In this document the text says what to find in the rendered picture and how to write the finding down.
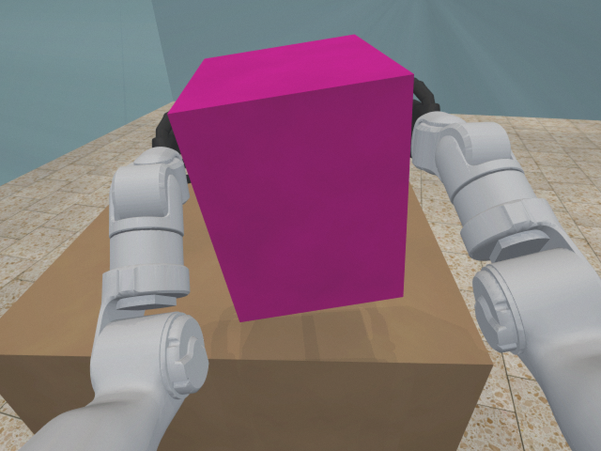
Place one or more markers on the robot right forearm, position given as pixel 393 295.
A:
pixel 501 216

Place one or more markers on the robot right hand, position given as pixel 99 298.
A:
pixel 426 105

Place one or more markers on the robot left forearm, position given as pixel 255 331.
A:
pixel 146 246

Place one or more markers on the carton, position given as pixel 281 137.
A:
pixel 299 160

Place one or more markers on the robot left hand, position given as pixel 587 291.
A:
pixel 165 137

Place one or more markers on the robot left upper arm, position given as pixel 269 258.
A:
pixel 142 370

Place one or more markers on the robot right upper arm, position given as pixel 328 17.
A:
pixel 546 309

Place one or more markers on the pedestal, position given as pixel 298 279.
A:
pixel 402 374

